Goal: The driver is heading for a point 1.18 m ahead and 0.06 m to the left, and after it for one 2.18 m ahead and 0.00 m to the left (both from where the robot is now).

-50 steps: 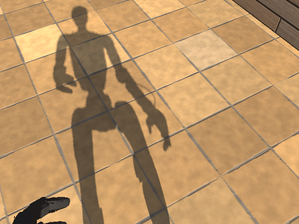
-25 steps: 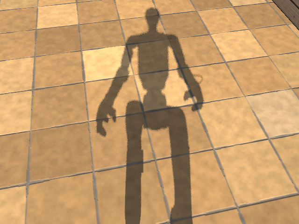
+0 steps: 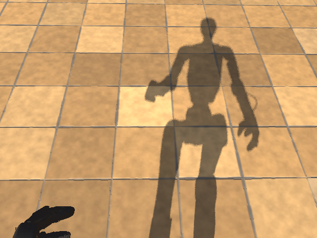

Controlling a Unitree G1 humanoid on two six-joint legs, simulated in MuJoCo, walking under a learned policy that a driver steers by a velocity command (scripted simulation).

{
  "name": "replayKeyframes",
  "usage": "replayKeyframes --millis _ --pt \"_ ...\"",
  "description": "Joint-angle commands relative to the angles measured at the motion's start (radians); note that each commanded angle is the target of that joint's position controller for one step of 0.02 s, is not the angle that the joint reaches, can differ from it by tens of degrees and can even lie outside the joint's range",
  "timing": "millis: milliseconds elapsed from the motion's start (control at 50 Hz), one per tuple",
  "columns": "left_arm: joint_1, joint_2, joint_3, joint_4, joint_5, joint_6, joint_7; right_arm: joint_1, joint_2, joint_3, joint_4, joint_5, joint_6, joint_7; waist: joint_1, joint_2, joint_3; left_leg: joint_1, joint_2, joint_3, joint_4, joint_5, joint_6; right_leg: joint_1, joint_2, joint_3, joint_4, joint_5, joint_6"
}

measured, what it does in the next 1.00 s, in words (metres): walks ahead, turning left: left foot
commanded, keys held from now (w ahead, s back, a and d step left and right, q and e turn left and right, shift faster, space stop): w+q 0.30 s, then w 0.70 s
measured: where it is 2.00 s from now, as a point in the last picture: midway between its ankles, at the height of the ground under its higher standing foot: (98, 124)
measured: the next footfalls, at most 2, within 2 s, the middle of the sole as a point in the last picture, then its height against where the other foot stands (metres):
left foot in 0.52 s outside the picture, level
right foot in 1.04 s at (136, 174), level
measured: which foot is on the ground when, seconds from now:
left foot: down 0.00-0.00, up 0.02-0.50, down 0.52-1.00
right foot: down 0.00-0.52, up 0.54-1.00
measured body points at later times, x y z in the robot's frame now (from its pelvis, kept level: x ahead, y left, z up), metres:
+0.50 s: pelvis +0.26 +0.04 +0.00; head +0.30 +0.06 +0.45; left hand +0.19 +0.32 -0.13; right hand +0.56 -0.12 -0.07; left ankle +0.37 +0.18 -0.72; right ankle +0.13 -0.13 -0.72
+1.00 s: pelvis +0.54 +0.11 +0.01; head +0.57 +0.12 +0.46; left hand +0.69 +0.39 -0.08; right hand +0.63 -0.17 -0.11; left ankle +0.37 +0.18 -0.72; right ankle +0.73 +0.03 -0.71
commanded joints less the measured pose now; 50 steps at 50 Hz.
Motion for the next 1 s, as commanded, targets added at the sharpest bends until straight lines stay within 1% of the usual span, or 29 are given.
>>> replayKeyframes --millis 20,40,60,80,100,120,140,200,240,300,360,420,460,480,500,520,540,560,580,600,620,640,660,700,740,840,920,980,1000 --pt "0.317 0.232 0.083 -0.017 0.018 -0.020 0.018 -0.038 -0.039 0.004 -0.096 -0.030 -0.014 0.001 0.198 -0.002 -0.298 -0.256 0.092 -0.028 0.429 0.263 0.025 0.619 -0.246 0.233 0.019 -0.070 -0.123" --pt "0.357 0.287 0.096 0.024 0.021 -0.006 0.007 0.113 -0.008 0.016 -0.124 0.012 -0.025 0.004 0.112 -0.371 -0.371 -0.613 0.002 0.052 0.717 -0.167 -0.026 0.854 -0.443 0.730 -0.098 -0.323 -0.285" --pt "0.313 0.172 0.072 -0.005 0.001 -0.002 0.006 0.079 -0.123 -0.004 -0.087 0.023 -0.022 0.001 0.145 -0.199 -0.267 -0.710 0.089 0.025 0.820 -0.103 -0.040 0.783 -0.423 0.721 -0.141 -0.531 -0.251" --pt "0.272 0.121 0.057 -0.010 0.000 0.006 0.014 -0.040 -0.166 -0.017 -0.105 0.013 -0.017 0.003 0.174 -0.098 -0.141 -0.727 0.120 0.060 0.830 -0.003 -0.047 0.658 -0.375 0.533 -0.149 -0.486 -0.205" --pt "0.229 0.113 0.050 -0.010 0.010 0.012 0.014 -0.091 -0.149 -0.017 -0.118 0.002 -0.012 0.002 0.155 -0.026 -0.075 -0.692 0.153 0.086 0.807 0.063 -0.054 0.536 -0.332 0.411 -0.165 -0.341 -0.185" --pt "0.204 0.096 0.044 0.000 0.013 0.015 0.015 -0.122 -0.135 -0.020 -0.131 -0.007 -0.012 0.006 0.139 -0.024 -0.023 -0.677 0.178 0.086 0.759 0.104 -0.057 0.454 -0.296 0.322 -0.186 -0.233 -0.183" --pt "0.194 0.089 0.040 0.006 0.018 0.013 0.018 -0.111 -0.115 -0.020 -0.136 0.001 -0.009 0.013 0.116 -0.057 -0.011 -0.632 0.203 0.092 0.730 0.127 -0.056 0.399 -0.271 0.246 -0.209 -0.173 -0.174" --pt "0.194 0.099 0.047 0.032 0.005 0.003 0.017 -0.122 -0.061 -0.010 -0.153 0.006 0.007 0.019 0.103 -0.070 0.008 -0.634 0.225 0.124 0.651 0.153 -0.069 0.357 -0.264 0.121 -0.269 -0.069 -0.197" --pt "0.202 0.128 0.058 0.051 0.006 0.002 0.019 -0.160 -0.048 -0.004 -0.171 -0.001 0.010 0.022 0.106 -0.047 0.016 -0.670 0.235 0.128 0.572 0.212 -0.083 0.373 -0.279 0.063 -0.289 0.002 -0.212" --pt "0.195 0.149 0.064 0.067 0.006 0.012 0.023 -0.212 -0.039 0.003 -0.177 0.000 0.002 0.037 0.121 -0.034 0.021 -0.652 0.232 0.158 0.412 0.371 -0.083 0.399 -0.254 -0.058 -0.293 0.075 -0.190" --pt "0.247 0.166 0.065 0.101 -0.005 0.022 0.022 -0.314 -0.009 0.018 -0.200 -0.003 -0.013 0.052 0.161 -0.017 0.045 -0.578 0.200 0.209 0.236 0.456 -0.062 0.403 -0.242 -0.127 -0.295 0.092 -0.175" --pt "0.295 0.194 0.072 0.138 -0.025 0.036 0.016 -0.377 -0.022 0.017 -0.230 -0.001 -0.018 0.063 0.165 -0.026 0.072 -0.563 0.175 0.233 0.139 0.392 -0.028 0.484 -0.282 -0.135 -0.277 0.147 -0.170" --pt "0.294 0.219 0.077 0.154 -0.035 0.048 0.019 -0.358 -0.051 0.004 -0.237 -0.008 -0.019 0.066 0.127 -0.051 0.050 -0.491 0.135 0.266 0.094 0.301 0.008 0.540 -0.299 -0.153 -0.194 0.387 -0.156" --pt "0.285 0.231 0.078 0.159 -0.038 0.054 0.022 -0.285 -0.078 -0.012 -0.221 -0.013 -0.018 0.064 0.073 -0.066 -0.003 -0.370 0.102 0.292 0.062 0.292 0.031 0.543 -0.289 -0.179 -0.090 0.552 -0.138" --pt "0.281 0.219 0.070 0.163 -0.037 0.059 0.027 -0.133 -0.121 -0.038 -0.175 -0.012 -0.015 0.058 -0.009 -0.055 -0.089 -0.143 0.062 0.313 0.011 0.356 0.061 0.483 -0.254 -0.221 0.085 0.626 -0.110" --pt "0.287 0.179 0.050 0.150 -0.015 0.055 0.033 0.030 -0.187 -0.064 -0.135 -0.011 -0.008 0.042 -0.079 -0.007 -0.193 0.157 0.149 0.183 0.051 0.407 0.099 0.274 -0.216 -0.236 0.342 0.401 -0.069" --pt "0.395 0.046 0.004 0.106 0.011 0.038 0.021 0.056 -0.299 -0.077 -0.126 -0.016 -0.010 0.033 0.016 0.265 -0.321 0.478 0.435 -0.352 -0.017 0.258 0.271 -0.133 -0.042 -0.200 0.734 -0.421 0.000" --pt "0.339 0.121 0.017 0.126 -0.017 0.013 0.011 0.081 -0.218 -0.053 -0.141 -0.011 -0.017 0.036 -0.042 0.198 -0.432 0.491 0.498 -0.553 -0.143 0.186 0.314 -0.222 -0.015 0.007 0.883 -0.583 -0.004" --pt "0.242 0.171 0.033 0.090 -0.052 0.003 0.006 0.031 -0.174 -0.037 -0.128 -0.016 -0.027 0.041 -0.045 0.168 -0.270 0.389 0.458 -0.383 -0.159 0.240 0.268 -0.312 -0.061 0.013 0.908 -0.518 -0.016" --pt "0.198 0.157 0.027 0.078 -0.046 -0.003 0.009 -0.026 -0.148 -0.028 -0.124 -0.012 -0.034 0.040 -0.012 0.123 -0.170 0.248 0.410 -0.249 -0.165 0.322 0.232 -0.305 -0.106 -0.001 0.845 -0.430 -0.027" --pt "0.182 0.152 0.029 0.082 -0.022 -0.003 0.015 -0.084 -0.115 -0.019 -0.122 -0.017 -0.037 0.041 0.024 0.090 -0.106 0.118 0.377 -0.163 -0.188 0.411 0.211 -0.265 -0.135 -0.007 0.776 -0.368 -0.023" --pt "0.203 0.153 0.033 0.090 -0.014 0.008 0.015 -0.121 -0.084 -0.008 -0.128 -0.027 -0.042 0.042 0.062 0.099 -0.083 0.025 0.349 -0.105 -0.220 0.480 0.201 -0.196 -0.157 0.003 0.737 -0.325 -0.021" --pt "0.231 0.140 0.032 0.099 -0.014 0.020 0.012 -0.137 -0.078 -0.007 -0.129 -0.031 -0.047 0.043 0.086 0.108 -0.079 -0.027 0.344 -0.085 -0.252 0.494 0.206 -0.151 -0.161 0.006 0.715 -0.300 -0.015" --pt "0.244 0.105 0.025 0.107 -0.009 0.041 0.013 -0.140 -0.090 -0.011 -0.112 -0.022 -0.061 0.041 0.107 0.089 -0.055 -0.089 0.341 -0.030 -0.305 0.529 0.220 -0.135 -0.166 -0.003 0.651 -0.265 0.006" --pt "0.183 0.090 0.019 0.087 0.001 0.051 0.017 -0.126 -0.110 -0.016 -0.091 -0.022 -0.068 0.033 0.101 0.071 -0.012 -0.111 0.330 0.025 -0.340 0.548 0.216 -0.179 -0.167 -0.007 0.552 -0.172 0.027" --pt "0.016 0.057 0.002 0.052 -0.005 0.037 -0.001 -0.062 -0.135 -0.019 -0.044 -0.015 -0.060 0.017 0.039 0.075 0.038 -0.105 0.274 0.145 -0.358 0.485 0.153 -0.137 -0.118 -0.045 0.222 0.122 0.025" --pt "-0.080 0.071 0.001 0.017 -0.013 0.029 -0.021 0.011 -0.152 -0.024 0.006 -0.006 -0.048 0.017 0.006 0.082 0.065 0.017 0.328 0.123 -0.315 0.467 0.141 -0.158 -0.089 -0.044 0.107 0.104 -0.005" --pt "-0.062 0.096 0.009 0.011 -0.010 0.023 -0.033 0.017 -0.165 -0.030 0.029 -0.003 -0.033 0.009 0.036 0.103 0.047 0.117 0.365 0.109 -0.237 0.597 0.113 -0.125 -0.068 -0.051 0.062 -0.012 -0.049" --pt "-0.012 0.113 0.018 0.022 -0.008 0.022 -0.032 0.003 -0.172 -0.032 0.030 -0.003 -0.028 0.006 0.068 0.117 0.014 0.130 0.355 0.119 -0.174 0.741 0.098 -0.045 -0.042 -0.075 0.051 -0.046 -0.067"
Velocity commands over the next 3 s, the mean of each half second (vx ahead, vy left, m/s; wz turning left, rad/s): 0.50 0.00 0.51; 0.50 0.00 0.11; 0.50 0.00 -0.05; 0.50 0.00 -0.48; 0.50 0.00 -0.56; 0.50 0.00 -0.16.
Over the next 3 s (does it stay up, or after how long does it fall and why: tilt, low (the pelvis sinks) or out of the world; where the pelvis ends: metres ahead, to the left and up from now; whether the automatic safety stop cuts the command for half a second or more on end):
stays up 1.60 0.11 0.01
